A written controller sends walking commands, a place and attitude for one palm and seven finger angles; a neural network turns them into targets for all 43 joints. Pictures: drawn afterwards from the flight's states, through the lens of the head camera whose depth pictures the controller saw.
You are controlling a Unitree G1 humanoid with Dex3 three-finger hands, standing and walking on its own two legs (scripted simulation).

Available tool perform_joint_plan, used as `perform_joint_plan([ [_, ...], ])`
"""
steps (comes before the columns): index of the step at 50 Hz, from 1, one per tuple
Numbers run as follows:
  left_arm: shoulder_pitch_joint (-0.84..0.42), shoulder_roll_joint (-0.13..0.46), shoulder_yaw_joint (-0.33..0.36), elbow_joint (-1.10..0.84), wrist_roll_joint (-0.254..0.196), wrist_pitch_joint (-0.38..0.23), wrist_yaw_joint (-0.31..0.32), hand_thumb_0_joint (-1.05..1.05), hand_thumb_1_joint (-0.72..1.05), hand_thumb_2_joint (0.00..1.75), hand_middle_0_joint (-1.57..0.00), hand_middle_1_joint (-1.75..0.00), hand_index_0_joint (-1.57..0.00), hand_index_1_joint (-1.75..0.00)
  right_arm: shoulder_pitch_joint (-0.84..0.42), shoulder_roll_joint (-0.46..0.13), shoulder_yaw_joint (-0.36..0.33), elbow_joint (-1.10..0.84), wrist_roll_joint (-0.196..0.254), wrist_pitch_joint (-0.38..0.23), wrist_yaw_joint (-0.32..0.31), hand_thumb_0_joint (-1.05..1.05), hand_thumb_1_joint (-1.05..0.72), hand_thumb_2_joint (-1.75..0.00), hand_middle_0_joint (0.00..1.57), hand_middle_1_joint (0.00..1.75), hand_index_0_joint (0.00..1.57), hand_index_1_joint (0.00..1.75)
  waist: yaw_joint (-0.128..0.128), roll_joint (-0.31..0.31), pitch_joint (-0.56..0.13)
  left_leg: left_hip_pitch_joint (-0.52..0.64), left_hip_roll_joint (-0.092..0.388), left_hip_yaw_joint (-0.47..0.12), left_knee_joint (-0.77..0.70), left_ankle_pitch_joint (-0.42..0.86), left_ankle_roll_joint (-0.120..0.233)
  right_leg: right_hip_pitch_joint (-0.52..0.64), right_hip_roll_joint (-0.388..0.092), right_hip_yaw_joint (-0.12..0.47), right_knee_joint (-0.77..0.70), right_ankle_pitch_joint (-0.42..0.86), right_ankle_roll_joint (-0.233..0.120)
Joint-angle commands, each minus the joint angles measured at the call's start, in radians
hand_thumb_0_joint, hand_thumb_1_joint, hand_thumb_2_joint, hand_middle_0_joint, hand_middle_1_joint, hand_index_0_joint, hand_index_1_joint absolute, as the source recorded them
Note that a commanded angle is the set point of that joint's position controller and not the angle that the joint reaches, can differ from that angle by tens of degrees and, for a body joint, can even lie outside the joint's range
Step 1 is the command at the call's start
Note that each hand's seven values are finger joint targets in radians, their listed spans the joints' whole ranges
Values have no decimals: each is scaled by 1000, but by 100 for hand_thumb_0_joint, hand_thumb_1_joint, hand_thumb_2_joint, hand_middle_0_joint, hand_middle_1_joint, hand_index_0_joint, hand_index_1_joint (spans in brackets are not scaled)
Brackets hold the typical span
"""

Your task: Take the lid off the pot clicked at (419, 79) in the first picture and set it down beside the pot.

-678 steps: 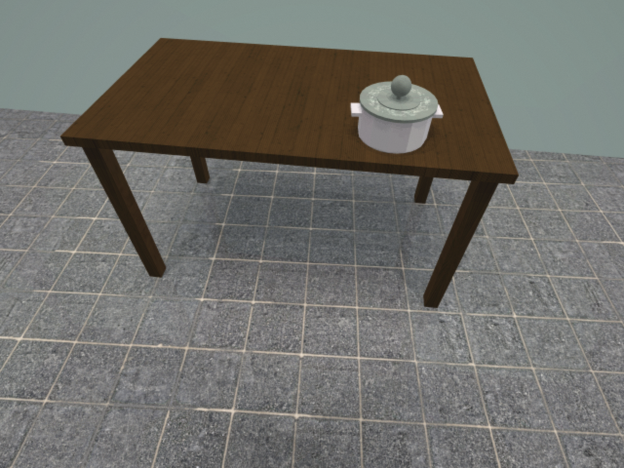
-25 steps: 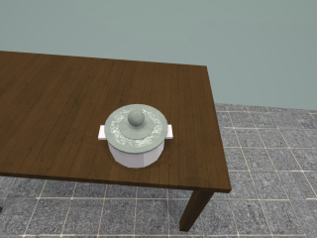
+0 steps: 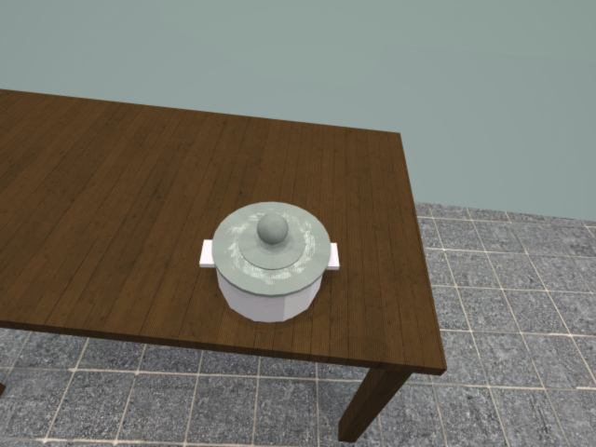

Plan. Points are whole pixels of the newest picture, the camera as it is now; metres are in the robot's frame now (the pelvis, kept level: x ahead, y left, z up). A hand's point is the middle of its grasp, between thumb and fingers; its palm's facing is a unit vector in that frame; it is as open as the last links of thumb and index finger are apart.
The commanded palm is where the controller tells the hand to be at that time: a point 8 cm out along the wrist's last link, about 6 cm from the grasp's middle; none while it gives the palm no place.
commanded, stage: look again from close up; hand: left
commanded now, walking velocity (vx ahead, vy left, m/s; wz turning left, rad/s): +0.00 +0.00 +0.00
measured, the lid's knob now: (272, 228) +0.43 +0.07 +0.04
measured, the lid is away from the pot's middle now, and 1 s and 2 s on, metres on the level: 0.00 0.00 0.00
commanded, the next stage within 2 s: lift the closed hand beside the body in 0.58 s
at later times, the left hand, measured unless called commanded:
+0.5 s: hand out of the picture -0.02 +0.14 -0.18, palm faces +0.02 -0.99 -0.15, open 7.4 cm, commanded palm none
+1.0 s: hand out of the picture +0.13 +0.13 -0.08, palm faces +0.14 -0.96 -0.23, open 5.4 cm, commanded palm +0.09 +0.19 -0.05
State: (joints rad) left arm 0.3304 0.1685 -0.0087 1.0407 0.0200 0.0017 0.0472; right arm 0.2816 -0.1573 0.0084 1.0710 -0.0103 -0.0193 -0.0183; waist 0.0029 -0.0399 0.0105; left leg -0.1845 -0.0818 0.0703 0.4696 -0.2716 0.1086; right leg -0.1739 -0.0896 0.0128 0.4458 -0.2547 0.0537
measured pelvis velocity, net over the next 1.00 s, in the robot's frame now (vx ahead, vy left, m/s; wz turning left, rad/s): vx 0.00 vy -0.05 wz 0.00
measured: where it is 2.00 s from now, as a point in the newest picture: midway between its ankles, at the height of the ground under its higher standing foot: outside the picture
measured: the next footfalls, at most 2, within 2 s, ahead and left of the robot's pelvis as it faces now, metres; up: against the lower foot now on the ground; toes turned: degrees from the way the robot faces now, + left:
none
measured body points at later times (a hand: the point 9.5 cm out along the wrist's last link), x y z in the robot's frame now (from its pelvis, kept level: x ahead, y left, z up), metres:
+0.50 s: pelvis +0.00 -0.02 +0.00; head +0.01 +0.00 +0.45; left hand -0.02 +0.19 -0.17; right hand +0.00 -0.24 -0.15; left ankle -0.01 +0.04 -0.74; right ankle -0.01 -0.18 -0.74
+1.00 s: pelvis +0.00 -0.05 +0.00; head -0.02 -0.06 +0.45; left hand +0.12 +0.18 -0.06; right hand +0.17 -0.29 -0.08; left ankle -0.01 +0.04 -0.74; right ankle -0.01 -0.18 -0.74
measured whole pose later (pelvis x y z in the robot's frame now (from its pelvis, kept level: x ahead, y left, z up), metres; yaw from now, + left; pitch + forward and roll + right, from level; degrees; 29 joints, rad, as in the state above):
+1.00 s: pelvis +0.00 -0.05 +0.00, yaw +0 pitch +0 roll +1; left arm 0.48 0.15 0.03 0.27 0.00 -0.02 0.08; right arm 0.19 -0.21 -0.03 0.69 0.03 -0.17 0.00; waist -0.01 0.00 -0.04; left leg -0.24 -0.03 0.05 0.52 -0.29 0.03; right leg -0.25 -0.04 -0.01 0.55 -0.30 0.02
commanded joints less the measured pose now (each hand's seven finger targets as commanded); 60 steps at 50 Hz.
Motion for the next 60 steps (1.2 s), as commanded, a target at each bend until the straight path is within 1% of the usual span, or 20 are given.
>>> perform_joint_plan([
  [1,76,72,12,-24,0,-20,4,0,90,90,-20,-30,-20,-30,40,-118,-24,-32,5,-22,-6,0,-90,-90,20,30,20,30,3,57,46,-23,185,-199,-154,155,-71,-28,-24,9,-37,92,-66],
  [11,96,69,8,1,-1,-29,5,0,90,90,-20,-30,-20,-30,48,-103,-24,6,9,-28,-6,0,-90,-90,20,30,20,30,1,42,27,7,181,-173,-122,218,-61,-23,-32,21,-50,142,-64],
  [15,97,66,7,9,0,-26,4,0,90,90,-20,-30,-20,-30,49,-94,-21,17,9,-25,-5,0,-90,-90,20,30,20,30,3,39,69,-29,180,-178,-138,140,-60,-36,-29,23,-60,108,-65],
  [30,104,49,5,27,1,-27,3,0,90,90,-20,-30,-20,-30,63,-68,-21,45,9,-27,-5,0,-90,-90,20,30,20,30,6,34,79,-32,182,-162,-145,92,-58,-53,-26,34,-68,102,-69],
  [33,104,50,5,28,0,-28,3,0,90,90,-20,-30,-20,-30,67,-68,-21,50,10,-29,-6,0,-90,-90,20,30,20,30,9,48,60,-22,184,-159,-138,119,-57,-44,-26,34,-64,116,-69],
  [34,69,89,4,58,14,-33,36,0,90,90,-20,-30,-20,-30,12,-129,-15,-34,14,-24,-6,0,-90,-90,20,30,20,30,-4,99,104,-86,198,-127,-11,419,-98,-72,-24,22,-22,195,-60],
  [35,-572,201,-36,-1254,-94,-183,40,0,90,90,-24,-35,-24,-35,19,-226,-34,-389,80,-210,12,0,-90,-90,20,30,20,30,3,256,-343,165,111,-179,-118,370,-178,5,56,-48,38,166,-87],
  [36,-189,181,-22,-1011,-33,-98,91,0,90,90,-29,-40,-29,-40,-85,-168,-6,-329,92,-279,-30,0,-90,-90,20,30,20,30,20,375,-311,166,158,-153,-105,349,-204,-58,58,-46,72,66,-118],
  [37,-153,162,-29,-976,-54,-31,127,0,90,90,-33,-44,-33,-44,-89,-181,-12,-285,97,-295,-34,0,-90,-90,20,30,20,30,19,301,-263,85,145,-172,-111,249,-209,-58,58,-65,87,65,-101],
  [38,41,55,-56,-900,-51,27,131,0,90,90,-38,-49,-38,-49,-77,-166,-15,-292,99,-296,-28,0,-90,-90,20,30,20,30,16,225,-189,81,135,-181,-141,195,-197,-59,68,-77,53,61,-96],
  [39,25,-36,-143,-926,-47,26,117,0,90,90,-42,-54,-42,-54,-84,-170,-2,-325,80,-308,-19,0,-90,-90,20,30,20,30,-1,144,-91,53,128,-183,-138,140,-170,-62,73,-83,23,71,-91],
  [41,156,-150,-217,-697,-12,26,92,0,90,90,-51,-64,-51,-64,-94,-184,-21,-349,54,-306,0,0,-90,-90,20,30,20,30,-17,-40,60,-36,124,-190,-111,111,-117,-117,80,-105,3,52,-79],
  [42,248,-160,-201,-591,1,28,80,0,90,90,-55,-68,-55,-68,-101,-191,-40,-381,50,-284,13,0,-90,-90,20,30,20,30,-3,-127,80,-90,126,-174,-90,129,-104,-122,81,-115,5,41,-80],
  [43,320,-105,-125,-570,5,24,67,0,90,90,-60,-73,-60,-73,-102,-194,-62,-396,44,-254,22,0,-90,-90,20,30,20,30,22,-190,86,-125,127,-156,-76,143,-104,-121,83,-120,15,40,-80],
  [45,444,56,65,-664,-1,-10,46,0,90,90,-68,-83,-68,-83,-158,-190,-86,-464,38,-220,32,0,-90,-90,20,30,20,30,76,-219,58,-171,112,-124,-78,106,-118,-80,77,-115,22,6,-81],
  [47,422,236,246,-834,-20,-54,49,0,90,90,-77,-92,-77,-92,-198,-186,-82,-538,45,-202,19,0,-90,-90,20,30,20,30,102,-96,-1,-169,97,-94,-79,76,-127,-19,67,-101,27,-1,-86],
  [49,289,226,225,-1031,-30,-92,52,0,90,90,-86,-102,-86,-102,-207,-168,-66,-611,47,-198,3,0,-90,-90,20,30,20,30,74,39,-31,-119,88,-72,-69,56,-120,-24,64,-73,23,12,-87],
  [51,190,158,155,-1067,-32,-95,53,0,90,90,-95,-112,-95,-112,-189,-154,-56,-620,43,-192,-10,0,-90,-90,20,30,20,30,34,147,-12,-85,80,-53,-39,68,-110,-75,65,-55,4,38,-84],
  [54,109,118,107,-1010,-30,-89,46,0,90,90,-108,-126,-108,-126,-162,-159,-50,-630,37,-173,-23,0,-90,-90,20,30,20,30,-11,119,47,-109,66,-48,1,12,-97,-160,72,-56,-18,2,-74],
  [60,172,164,151,-1117,-42,-88,45,0,90,90,-130,-150,-130,-150,-147,-162,-48,-656,20,-173,-52,0,-90,-90,20,30,20,30,15,57,-162,-27,55,-42,53,143,-78,-66,67,-48,19,167,-66],
])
